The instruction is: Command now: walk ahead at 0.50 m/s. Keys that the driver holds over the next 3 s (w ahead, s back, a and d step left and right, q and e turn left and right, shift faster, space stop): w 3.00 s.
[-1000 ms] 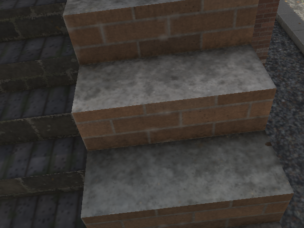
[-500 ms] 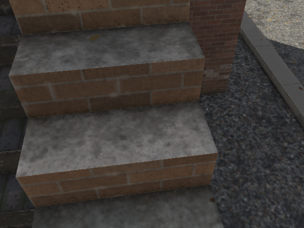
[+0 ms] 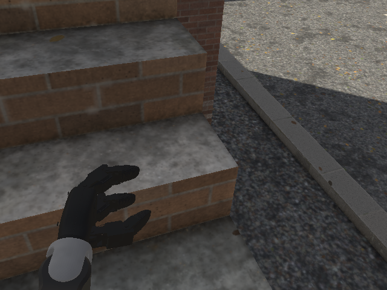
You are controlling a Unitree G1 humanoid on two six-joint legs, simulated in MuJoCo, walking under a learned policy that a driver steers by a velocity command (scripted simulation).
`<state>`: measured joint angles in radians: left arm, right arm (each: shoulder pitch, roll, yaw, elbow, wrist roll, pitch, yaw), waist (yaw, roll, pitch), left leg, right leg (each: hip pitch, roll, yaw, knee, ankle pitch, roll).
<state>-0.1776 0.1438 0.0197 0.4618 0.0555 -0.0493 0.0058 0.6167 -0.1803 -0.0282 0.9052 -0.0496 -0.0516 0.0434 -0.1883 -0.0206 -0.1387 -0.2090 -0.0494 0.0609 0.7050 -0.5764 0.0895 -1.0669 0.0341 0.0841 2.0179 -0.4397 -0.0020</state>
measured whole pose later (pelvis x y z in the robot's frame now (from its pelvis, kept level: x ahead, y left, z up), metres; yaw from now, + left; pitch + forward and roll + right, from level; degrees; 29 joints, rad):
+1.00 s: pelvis +0.35 +0.18 +0.36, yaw +1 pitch +1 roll +0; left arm 0.20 0.19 0.05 0.78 0.03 -0.10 -0.04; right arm 0.40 -0.17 -0.05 1.06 -0.05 -0.08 0.04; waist 0.02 -0.01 -0.08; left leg -0.54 0.06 0.13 0.96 -0.42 0.05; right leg -0.85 0.04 0.01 2.04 -0.04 -0.12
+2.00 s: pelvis +0.81 +0.07 +0.65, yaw +1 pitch -1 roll +5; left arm 0.59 0.02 -0.05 1.13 -0.02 -0.13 0.04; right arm 0.03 -0.01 0.05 0.77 0.04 0.02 0.02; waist 0.03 0.04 -0.02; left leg -0.97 -0.06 0.24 1.62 -0.36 0.18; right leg 0.06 -0.07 -0.20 0.26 -0.16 -0.07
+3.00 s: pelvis +1.21 +0.15 +1.00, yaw +0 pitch +4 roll +0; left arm -0.04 0.25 0.00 0.62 0.07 -0.13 -0.04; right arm 0.43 -0.22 -0.08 0.93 -0.05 -0.10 -0.04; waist -0.09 0.04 -0.07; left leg -0.24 -0.06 -0.04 0.54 -0.32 0.10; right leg -0.82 0.01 -0.03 1.45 -0.29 -0.02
